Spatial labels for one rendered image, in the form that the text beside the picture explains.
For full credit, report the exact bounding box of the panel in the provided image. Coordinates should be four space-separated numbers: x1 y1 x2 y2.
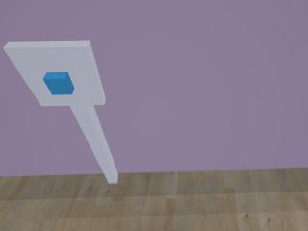
3 40 118 184

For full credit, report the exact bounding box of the button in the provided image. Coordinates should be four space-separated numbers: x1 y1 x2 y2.
43 72 75 95

